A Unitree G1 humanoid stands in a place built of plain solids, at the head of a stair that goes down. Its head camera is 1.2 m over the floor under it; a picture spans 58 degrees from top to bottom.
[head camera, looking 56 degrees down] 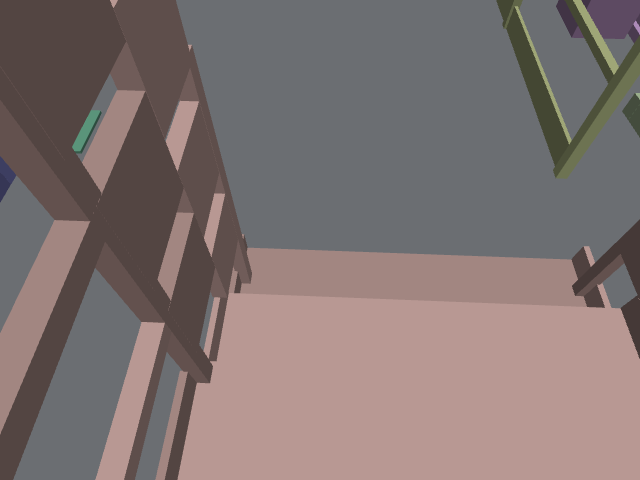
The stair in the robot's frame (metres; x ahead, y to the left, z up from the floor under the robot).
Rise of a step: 0.17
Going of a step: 0.30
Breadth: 1.40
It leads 2 degrees to the right of straight ahead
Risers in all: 3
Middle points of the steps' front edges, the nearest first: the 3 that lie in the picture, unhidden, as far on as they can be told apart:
0.37 -0.34 0.00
0.67 -0.36 -0.17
0.97 -0.37 -0.34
